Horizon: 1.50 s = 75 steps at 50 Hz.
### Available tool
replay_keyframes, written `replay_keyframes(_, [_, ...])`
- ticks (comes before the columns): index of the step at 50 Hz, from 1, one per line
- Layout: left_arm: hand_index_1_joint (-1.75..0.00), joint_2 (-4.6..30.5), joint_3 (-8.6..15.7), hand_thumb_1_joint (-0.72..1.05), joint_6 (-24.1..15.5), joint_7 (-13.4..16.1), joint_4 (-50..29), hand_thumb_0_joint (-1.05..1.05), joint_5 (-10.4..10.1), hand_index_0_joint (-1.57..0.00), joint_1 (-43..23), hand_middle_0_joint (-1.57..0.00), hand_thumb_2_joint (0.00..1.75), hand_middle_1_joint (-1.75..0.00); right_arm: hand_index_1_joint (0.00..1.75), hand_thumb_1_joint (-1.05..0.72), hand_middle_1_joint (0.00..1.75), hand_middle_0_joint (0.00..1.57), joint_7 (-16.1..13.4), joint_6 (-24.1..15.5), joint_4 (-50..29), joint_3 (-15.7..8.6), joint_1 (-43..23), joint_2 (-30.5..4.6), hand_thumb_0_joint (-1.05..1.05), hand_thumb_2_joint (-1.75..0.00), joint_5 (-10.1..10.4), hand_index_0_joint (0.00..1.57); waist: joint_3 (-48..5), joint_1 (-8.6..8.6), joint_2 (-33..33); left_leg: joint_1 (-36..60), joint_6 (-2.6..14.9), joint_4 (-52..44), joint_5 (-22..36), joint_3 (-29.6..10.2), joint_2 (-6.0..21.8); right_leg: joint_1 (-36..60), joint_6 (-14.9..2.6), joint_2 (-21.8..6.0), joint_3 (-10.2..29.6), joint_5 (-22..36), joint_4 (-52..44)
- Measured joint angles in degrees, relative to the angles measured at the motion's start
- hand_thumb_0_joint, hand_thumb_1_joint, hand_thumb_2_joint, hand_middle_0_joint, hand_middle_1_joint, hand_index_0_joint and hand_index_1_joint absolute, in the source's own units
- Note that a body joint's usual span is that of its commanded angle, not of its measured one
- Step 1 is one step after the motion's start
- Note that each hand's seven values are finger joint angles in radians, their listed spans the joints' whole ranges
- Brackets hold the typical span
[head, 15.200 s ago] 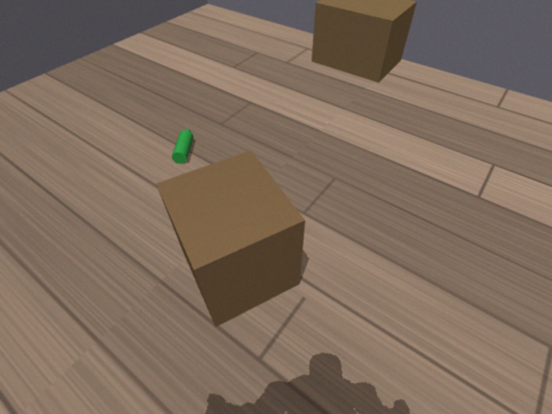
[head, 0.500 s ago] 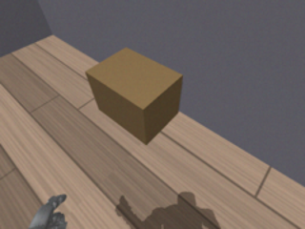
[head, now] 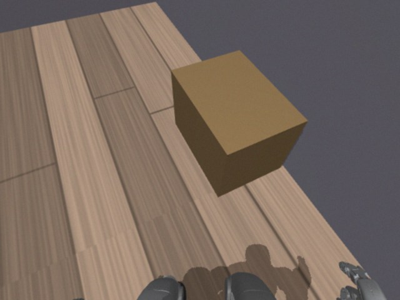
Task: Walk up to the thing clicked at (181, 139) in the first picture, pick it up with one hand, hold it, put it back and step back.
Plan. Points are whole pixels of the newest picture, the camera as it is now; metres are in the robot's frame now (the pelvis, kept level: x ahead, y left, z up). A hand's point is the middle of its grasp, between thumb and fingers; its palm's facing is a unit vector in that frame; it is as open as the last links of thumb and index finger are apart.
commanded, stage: walk up
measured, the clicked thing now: out of the picture +0.51 +1.37 -0.71
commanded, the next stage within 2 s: none
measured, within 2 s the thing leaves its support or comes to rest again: neither
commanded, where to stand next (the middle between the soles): +0.07 +0.05 m, yaw +65 degrees
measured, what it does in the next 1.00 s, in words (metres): steps on the spot, turning left: right foot, then left foot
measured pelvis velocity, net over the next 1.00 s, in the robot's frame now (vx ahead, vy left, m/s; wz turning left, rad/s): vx -0.01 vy -0.06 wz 0.85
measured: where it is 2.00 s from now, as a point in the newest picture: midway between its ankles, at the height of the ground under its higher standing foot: outside the picture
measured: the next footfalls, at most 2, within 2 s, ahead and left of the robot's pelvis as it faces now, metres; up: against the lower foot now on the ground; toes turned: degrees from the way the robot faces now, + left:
right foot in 0.18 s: +0.18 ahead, -0.20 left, +0.00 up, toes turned +9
left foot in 0.58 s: -0.08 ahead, +0.09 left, +0.00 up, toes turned +33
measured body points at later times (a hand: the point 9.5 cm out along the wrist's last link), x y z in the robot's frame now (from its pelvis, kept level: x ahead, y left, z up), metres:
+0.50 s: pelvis -0.01 -0.09 -0.01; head +0.04 -0.08 +0.44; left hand -0.09 +0.27 -0.08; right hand +0.22 -0.36 -0.12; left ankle -0.10 +0.07 -0.68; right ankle +0.14 -0.20 -0.72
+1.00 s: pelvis -0.01 -0.06 -0.01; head +0.02 -0.04 +0.44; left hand -0.22 +0.21 -0.10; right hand +0.29 -0.22 -0.12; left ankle -0.11 +0.05 -0.70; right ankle +0.08 -0.09 -0.72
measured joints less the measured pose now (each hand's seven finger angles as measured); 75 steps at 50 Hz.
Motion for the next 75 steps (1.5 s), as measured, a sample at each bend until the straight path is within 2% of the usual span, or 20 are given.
replay_keyframes(6, [-0.3,0.8,0.3,0.91,-2.3,1.1,-3.4,0.01,-1.5,-0.2,-4.6,-0.2,0.9,-0.3,0.3,-0.9,0.3,0.21,1.7,2.0,-1.8,0.9,1.7,1.0,0.0,-0.89,-1.9,0.21,-1.4,-1.63,1.9,-1.2,-3.32,1.1,-0.3,-7.8,-0.6,-3.4,-1.99,-3.9,5.4,8.4,-20.6])
replay_keyframes(9, [-0.3,1.7,0.9,0.91,-4.0,2.7,-4.5,0.01,-2.0,-0.2,-5.3,-0.2,0.9,-0.3,0.3,-0.9,0.3,0.21,2.8,3.4,-2.8,0.2,1.5,0.0,0.0,-0.89,-2.9,0.21,-2.4,-1.96,3.7,-5.6,-4.4,8.1,-3.4,-11.6,-1.1,-0.4,-2.4,-3.2,4.0,18.2,-31.5])
replay_keyframes(11, [-0.3,1.2,1.2,0.91,-4.3,3.6,-4.1,0.0,-0.9,-0.2,-5.4,-0.2,0.9,-0.3,0.3,-0.9,0.3,0.21,2.9,4.3,-2.6,-1.0,0.2,-1.3,0.0,-0.89,-3.1,0.21,-2.4,-2.07,6.8,-9.3,-3.61,15.9,-10.5,-13.9,-1.4,-1.4,-1.11,-2.5,1.2,16.8,-28.9])
replay_keyframes(13, [-0.3,1.1,0.8,0.91,-3.5,3.9,-3.3,0.0,-0.1,-0.2,-5.9,-0.2,0.9,-0.3,0.3,-0.9,0.3,0.21,3.2,5.0,-2.4,-2.1,0.1,-2.4,0.0,-0.89,-3.2,0.21,-2.5,-2.45,7.9,-12.8,-4.24,25.4,-14.2,-11.9,-2.3,-1.5,-1.38,-4.2,-1.4,15.8,-27.9])
replay_keyframes(18, [-0.3,2.1,2.1,0.9,-4.2,4.7,-1.5,0.0,0.9,-0.21,-5.0,-0.2,0.9,-0.3,0.3,-0.9,0.3,0.21,5.9,5.3,-0.9,-3.5,1.3,-5.1,0.0,-0.89,-3.4,0.21,-2.8,-1.74,7.2,-14.4,-5.62,36.4,-10.1,-7.9,0.5,-1.4,-2.24,-8.2,-4.6,17.8,-31.1])
replay_keyframes(27, [-0.3,7.8,3.5,0.9,-5.3,4.2,-0.5,0.01,1.4,-0.21,-0.4,-0.21,0.9,-0.3,0.3,-0.9,0.3,0.2,7.5,6.1,3.8,-4.8,5.5,-6.9,0.01,-0.89,-3.5,0.21,-4.8,-0.93,5.4,-4.8,-5.52,19.3,-16.3,-7.8,6.9,-0.3,-1.78,-15.2,-12.8,18.0,-30.5])
replay_keyframes(29, [-0.3,9.4,3.9,0.9,-4.8,3.7,0.3,0.01,1.7,-0.21,0.0,-0.21,0.9,-0.3,0.3,-0.9,0.3,0.2,7.5,5.3,4.6,-4.9,5.9,-6.7,0.01,-0.89,-2.8,0.21,-5.9,-0.37,4.0,-1.6,-5.01,12.9,-15.4,-6.1,6.4,-1.2,-1.7,-17.6,-13.0,16.7,-27.7])
replay_keyframes(31, [-0.3,11.0,4.9,0.9,-3.5,3.8,2.3,0.01,1.7,-0.21,0.1,-0.2,0.9,-0.3,0.3,-0.9,0.3,0.2,6.9,4.1,5.4,-4.6,5.6,-5.1,0.01,-0.89,-2.2,0.21,-5.5,0.56,0.0,0.1,-5.7,13.1,-14.1,-4.2,3.4,-3.1,-2.79,-19.1,-7.8,8.8,-22.0])
replay_keyframes(33, [-0.3,10.7,5.0,0.91,-1.9,3.9,5.1,0.01,1.2,-0.2,0.4,-0.2,0.9,-0.3,0.3,-0.9,0.3,0.2,6.4,3.4,5.4,-3.6,6.8,-4.1,0.0,-0.89,-1.8,0.21,-7.8,-0.74,-0.1,-0.2,-4.52,13.4,-14.3,-5.6,2.8,-5.4,-2.5,-14.4,-3.7,2.7,-14.8])
replay_keyframes(36, [-0.3,9.8,4.1,0.91,-2.6,3.0,6.9,0.01,0.2,-0.2,-1.1,-0.2,0.9,-0.3,0.3,-0.9,0.3,0.21,5.8,3.7,6.8,-1.8,8.5,-2.2,0.0,-0.89,-2.0,0.21,-9.5,-3.31,0.2,0.4,-2.28,8.9,-11.6,-10.5,1.3,-6.8,-2.2,-8.2,-2.3,4.4,-10.9])
replay_keyframes(44, [-0.3,5.7,2.5,0.91,-4.1,0.9,5.5,0.01,0.7,-0.2,0.0,-0.2,0.9,-0.3,0.3,-0.89,0.3,0.21,3.3,1.0,7.4,-0.6,8.6,-2.6,0.0,-0.89,-0.9,0.21,-9.0,-2.07,1.5,1.0,-2.73,4.1,-8.2,-15.1,-2.2,-3.3,-3.64,-0.7,-1.6,7.0,-21.6])
replay_keyframes(47, [-0.3,4.7,2.5,0.91,-4.9,1.0,4.9,0.01,1.1,-0.2,0.8,-0.2,0.9,-0.3,0.3,-0.89,0.3,0.21,2.1,0.6,7.5,-0.5,7.9,-3.4,0.0,-0.89,-0.7,0.21,-8.9,-0.38,2.5,-0.5,-4.19,7.1,-10.0,-16.3,-2.9,2.1,-5.16,1.2,-0.8,11.0,-31.5])
replay_keyframes(48, [-0.3,4.0,2.6,0.91,-5.4,1.3,4.8,0.01,1.5,-0.2,1.0,-0.2,0.9,-0.3,0.3,-0.89,0.3,0.21,1.5,0.5,7.7,-0.6,7.2,-3.8,0.0,-0.89,-0.4,0.21,-8.3,0.32,3.9,-1.3,-3.45,9.6,-10.8,-16.7,-2.5,2.6,-5.54,1.9,-1.7,12.9,-31.9])
replay_keyframes(51, [-0.3,2.6,2.0,0.91,-5.8,1.3,4.5,0.01,1.9,-0.2,1.3,-0.2,0.9,-0.3,0.3,-0.9,0.3,0.21,0.2,0.3,9.0,-0.4,5.8,-3.2,0.0,-0.89,-0.2,0.21,-7.3,1.24,4.8,-5.3,-2.25,19.2,-15.3,-13.2,-3.1,4.8,-5.84,0.5,-4.1,11.7,-32.0])
replay_keyframes(55, [-0.3,0.8,1.3,0.91,-6.4,1.3,4.8,0.01,1.5,-0.2,2.7,-0.2,0.9,-0.3,0.3,-0.9,0.3,0.21,0.9,-0.7,9.5,0.1,4.1,-3.4,0.0,-0.89,-0.2,0.21,-6.3,2.34,4.8,-8.5,-2.29,22.2,-11.7,-7.2,-1.5,10.1,-5.23,-1.8,-5.8,13.3,-38.3])
replay_keyframes(64, [-0.3,1.1,1.1,0.9,-5.1,1.4,3.6,0.01,0.8,-0.2,4.7,-0.2,0.9,-0.3,0.3,-0.9,0.3,0.2,1.7,-1.0,8.3,-0.3,-0.6,-2.1,0.0,-0.89,0.0,0.21,-3.0,3.35,4.7,-6.3,-2.97,6.7,-1.9,-3.5,2.0,14.1,-4.33,-3.1,-9.7,11.3,-39.1])
replay_keyframes(67, [-0.3,2.1,0.9,0.9,-3.9,1.4,3.2,0.01,0.3,-0.2,3.8,-0.2,0.9,-0.3,0.3,-0.9,0.3,0.21,1.6,-1.3,8.4,-0.2,-1.3,-0.9,0.0,-0.89,-0.1,0.21,-2.8,3.04,3.4,-2.6,-1.6,1.1,0.0,-2.4,1.1,12.8,-3.43,-4.6,-11.2,7.1,-33.1])
replay_keyframes(69, [-0.3,2.3,1.0,0.91,-3.1,1.7,3.5,0.01,-0.2,-0.2,2.0,-0.2,0.9,-0.3,0.3,-0.9,0.3,0.21,1.3,-1.5,8.2,0.1,-2.3,0.3,0.0,-0.89,-0.4,0.21,-1.5,3.2,0.9,-2.9,-0.55,3.0,-1.0,-1.6,-0.8,10.5,-3.52,-6.3,-8.7,6.0,-26.5])
replay_keyframes(72, [-0.3,1.0,0.3,0.91,-1.8,1.9,3.7,0.01,-0.9,-0.2,-0.1,-0.2,0.9,-0.3,0.3,-0.9,0.3,0.21,0.7,-1.5,7.4,0.7,-3.0,0.5,0.0,-0.89,0.0,0.21,-1.5,2.08,1.7,-3.8,0.44,4.7,-1.2,-3.1,-0.7,6.2,-3.53,-3.4,-3.7,-0.1,-17.1])
replay_keyframes(75, [-0.3,0.7,0.1,0.91,-1.4,1.5,3.9,0.01,-1.0,-0.2,-1.0,-0.2,0.9,-0.3,0.3,-0.9,0.3,0.21,0.2,-0.9,7.5,1.3,-3.5,1.1,0.0,-0.89,0.0,0.21,-3.4,1.44,1.3,-4.2,0.48,3.3,-0.2,-3.6,-0.9,3.8,-4.13,-3.5,-0.4,0.1,-16.3])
